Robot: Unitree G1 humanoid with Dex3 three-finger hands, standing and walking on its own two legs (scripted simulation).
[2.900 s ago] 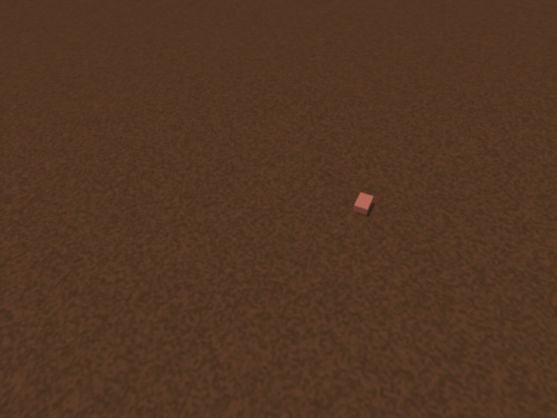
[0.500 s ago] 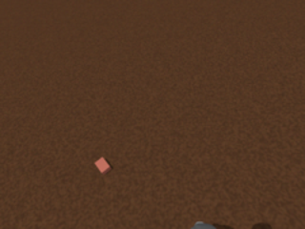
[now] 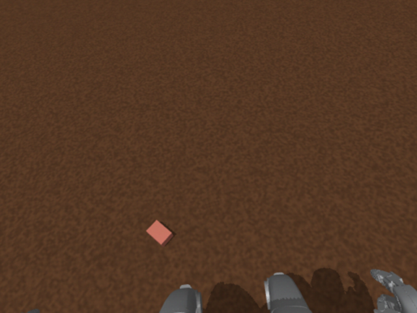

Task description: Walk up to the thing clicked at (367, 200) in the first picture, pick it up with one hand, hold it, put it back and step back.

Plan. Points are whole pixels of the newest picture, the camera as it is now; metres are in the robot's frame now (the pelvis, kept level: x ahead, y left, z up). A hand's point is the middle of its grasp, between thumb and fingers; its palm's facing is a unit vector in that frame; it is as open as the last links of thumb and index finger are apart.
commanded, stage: walk up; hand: left
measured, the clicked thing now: (159, 233) +0.52 +0.31 -0.69
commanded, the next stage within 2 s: none
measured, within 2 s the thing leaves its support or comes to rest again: neither
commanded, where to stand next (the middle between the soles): +0.07 +0.38 m, yaw -41 degrees
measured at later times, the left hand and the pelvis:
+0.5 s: hand out of the picture +0.15 +0.53 -0.07, palm faces -0.24 -0.70 -0.68, open 7.4 cm; pelvis +0.00 +0.23 +0.00, yaw -16 degrees
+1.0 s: hand out of the picture +0.21 +0.65 -0.08, palm faces -0.54 -0.69 -0.47, open 7.4 cm; pelvis -0.01 +0.46 +0.05, yaw -33 degrees
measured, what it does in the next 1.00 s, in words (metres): steps to the left, turning right: right foot, then left foot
